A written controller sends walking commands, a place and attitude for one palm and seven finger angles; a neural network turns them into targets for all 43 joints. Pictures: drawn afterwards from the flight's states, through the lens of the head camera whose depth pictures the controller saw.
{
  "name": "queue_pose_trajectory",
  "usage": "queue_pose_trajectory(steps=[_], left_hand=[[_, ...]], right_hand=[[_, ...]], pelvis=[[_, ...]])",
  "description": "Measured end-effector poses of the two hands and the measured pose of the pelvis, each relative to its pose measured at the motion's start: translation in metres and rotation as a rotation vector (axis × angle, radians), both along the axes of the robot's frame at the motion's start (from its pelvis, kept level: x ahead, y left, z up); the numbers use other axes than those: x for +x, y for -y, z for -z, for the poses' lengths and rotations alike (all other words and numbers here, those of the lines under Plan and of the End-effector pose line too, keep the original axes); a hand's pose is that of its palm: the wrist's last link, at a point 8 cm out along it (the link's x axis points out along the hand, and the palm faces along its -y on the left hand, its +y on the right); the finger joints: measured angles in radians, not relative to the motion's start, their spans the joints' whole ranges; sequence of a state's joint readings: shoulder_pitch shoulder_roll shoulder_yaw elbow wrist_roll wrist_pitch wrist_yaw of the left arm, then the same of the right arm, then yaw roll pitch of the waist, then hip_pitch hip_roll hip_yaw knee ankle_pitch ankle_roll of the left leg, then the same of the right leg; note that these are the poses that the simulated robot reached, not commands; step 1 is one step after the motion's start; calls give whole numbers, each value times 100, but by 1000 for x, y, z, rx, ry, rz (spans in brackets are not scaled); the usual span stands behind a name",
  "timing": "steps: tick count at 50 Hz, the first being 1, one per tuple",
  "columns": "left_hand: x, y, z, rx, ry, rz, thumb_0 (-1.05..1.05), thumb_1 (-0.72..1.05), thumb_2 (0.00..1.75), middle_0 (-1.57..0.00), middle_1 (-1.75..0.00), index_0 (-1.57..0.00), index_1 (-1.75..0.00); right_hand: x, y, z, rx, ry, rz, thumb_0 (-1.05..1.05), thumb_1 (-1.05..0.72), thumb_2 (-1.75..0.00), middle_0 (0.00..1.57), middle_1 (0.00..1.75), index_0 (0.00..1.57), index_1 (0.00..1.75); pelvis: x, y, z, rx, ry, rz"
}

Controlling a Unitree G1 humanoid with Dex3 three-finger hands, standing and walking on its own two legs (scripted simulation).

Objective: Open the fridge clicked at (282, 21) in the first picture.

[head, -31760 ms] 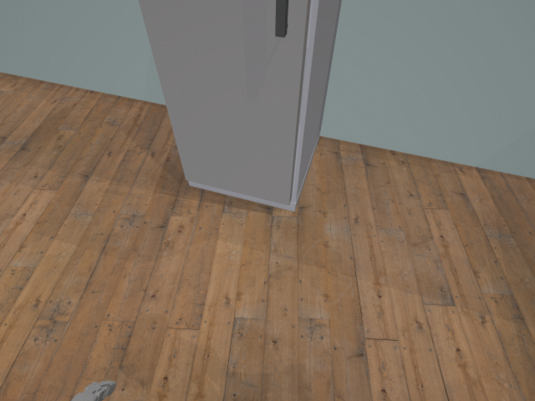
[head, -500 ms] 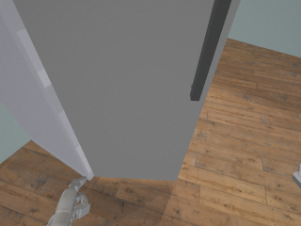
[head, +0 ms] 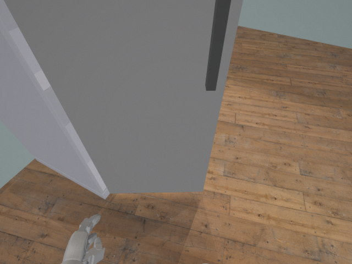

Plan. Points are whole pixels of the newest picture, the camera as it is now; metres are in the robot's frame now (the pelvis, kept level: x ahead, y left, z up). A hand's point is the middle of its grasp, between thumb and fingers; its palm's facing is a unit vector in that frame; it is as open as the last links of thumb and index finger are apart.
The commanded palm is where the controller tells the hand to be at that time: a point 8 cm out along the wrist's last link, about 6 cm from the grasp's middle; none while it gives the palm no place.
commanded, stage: step back with the hand held close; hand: right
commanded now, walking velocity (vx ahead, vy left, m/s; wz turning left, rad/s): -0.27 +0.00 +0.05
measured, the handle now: (218, 20) +0.57 -0.08 +0.28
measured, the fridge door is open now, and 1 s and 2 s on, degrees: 61 61 61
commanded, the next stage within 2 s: stop stepping back and stand still in 0.56 s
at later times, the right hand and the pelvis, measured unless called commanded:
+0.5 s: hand out of the picture +0.17 -0.27 +0.17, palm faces +0.33 +0.85 -0.40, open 7.4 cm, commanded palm +0.10 -0.31 +0.19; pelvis -0.06 -0.03 +0.00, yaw +5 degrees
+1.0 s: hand out of the picture +0.07 -0.29 +0.16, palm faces +0.30 +0.83 -0.46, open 7.4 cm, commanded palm +0.02 -0.34 +0.19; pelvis -0.14 -0.05 +0.01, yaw +4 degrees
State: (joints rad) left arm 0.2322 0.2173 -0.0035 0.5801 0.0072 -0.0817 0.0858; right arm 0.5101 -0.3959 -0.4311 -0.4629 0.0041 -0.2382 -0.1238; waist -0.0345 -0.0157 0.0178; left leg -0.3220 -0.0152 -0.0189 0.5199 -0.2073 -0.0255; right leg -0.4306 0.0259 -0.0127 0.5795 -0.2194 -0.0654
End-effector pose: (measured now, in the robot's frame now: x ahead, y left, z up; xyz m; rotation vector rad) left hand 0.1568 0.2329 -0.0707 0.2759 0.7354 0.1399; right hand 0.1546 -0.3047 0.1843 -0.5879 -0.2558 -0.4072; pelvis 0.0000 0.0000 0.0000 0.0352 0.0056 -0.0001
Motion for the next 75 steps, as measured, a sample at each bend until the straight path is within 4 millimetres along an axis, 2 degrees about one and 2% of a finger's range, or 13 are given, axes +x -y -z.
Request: queue_pose_trajectory(steps=[8, 15, 21, 27, 31, 35, 39, 44, 48, 53, 62, 71, 75], left_hand=[[-14, 6, -6, 50, 18, -16, 2, 90, 89, -20, -30, -21, -30], [-26, 23, -23, 20, 40, -5, 2, 90, 89, -20, -30, -20, -30], [-31, 30, -11, 3, 46, 30, 1, 90, 89, -20, -30, -21, -30], [-61, 30, -11, -4, 40, -43, 1, 90, 89, -20, -30, -21, -30], [-87, 23, -18, -13, 54, -70, 1, 90, 89, -20, -30, -21, -30], [-118, 16, -19, 36, -20, -86, 1, 90, 89, -20, -30, -21, -30], [-140, 13, -11, 99, -54, -96, 1, 90, 89, -20, -30, -20, -30], [-158, 30, -16, 66, -14, -115, 2, 90, 89, -20, -30, -20, -30], [-169, 47, -25, 9, 54, -98, 2, 90, 89, -20, -30, -20, -30], [-179, 54, -17, -18, 43, -70, 1, 90, 89, -20, -30, -21, -30], [-194, 49, 3, 30, 2, -105, 2, 90, 89, -20, -30, -21, -30], [-189, 67, 3, -41, -3, -66, 2, 90, 89, -20, -30, -20, -30], [-181, 68, 8, -35, -29, -75, 2, 90, 89, -20, -30, -21, -30]], right_hand=[[-5, 10, 5, 40, 76, -51, 1, -88, -90, 21, 31, 22, 30], [-21, 28, -8, 17, 61, -35, 2, -88, -90, 21, 31, 22, 30], [-31, 14, -3, 20, 57, -98, 2, -89, -90, 21, 31, 21, 30], [-19, 3, -1, 68, 70, -207, 2, -88, -90, 21, 31, 22, 30], [-42, 3, -6, 21, 9, -239, 2, -88, -90, 21, 31, 22, 30], [-76, 13, -7, 0, -15, -209, 2, -88, -90, 21, 31, 22, 30], [-83, 35, 6, 42, 18, -122, 1, -88, -90, 21, 31, 22, 30], [-88, 48, 17, 114, -15, -74, 2, -89, -90, 21, 31, 22, 30], [-107, 36, 7, 84, -35, -126, 2, -89, -90, 21, 31, 21, 30], [-134, 34, -4, 30, -42, -140, 2, -89, -90, 21, 31, 22, 30], [-139, 68, 18, 150, 56, -8, 1, -89, -90, 21, 31, 21, 30], [-134, 53, 3, 58, 9, -75, 2, -89, -90, 21, 31, 21, 30], [-127, 60, 2, 57, 14, -73, 2, -88, -90, 21, 31, 22, 30]], pelvis=[[-15, 15, 5, 28, 17, -2], [-26, 19, -10, 59, -32, 1], [-49, 20, 0, 4, -74, -97], [-72, 25, 1, 14, -35, -79], [-91, 23, -1, 21, -44, -55], [-94, 28, -6, -19, -52, -104], [-101, 43, 0, 0, -49, -78], [-127, 52, -6, -19, -8, -72], [-139, 51, -12, -15, -4, -77], [-153, 53, -11, -10, 0, -74], [-155, 70, 4, -19, 43, -56], [-148, 67, -4, -15, 19, -51], [-140, 73, -3, -12, 17, -58]])
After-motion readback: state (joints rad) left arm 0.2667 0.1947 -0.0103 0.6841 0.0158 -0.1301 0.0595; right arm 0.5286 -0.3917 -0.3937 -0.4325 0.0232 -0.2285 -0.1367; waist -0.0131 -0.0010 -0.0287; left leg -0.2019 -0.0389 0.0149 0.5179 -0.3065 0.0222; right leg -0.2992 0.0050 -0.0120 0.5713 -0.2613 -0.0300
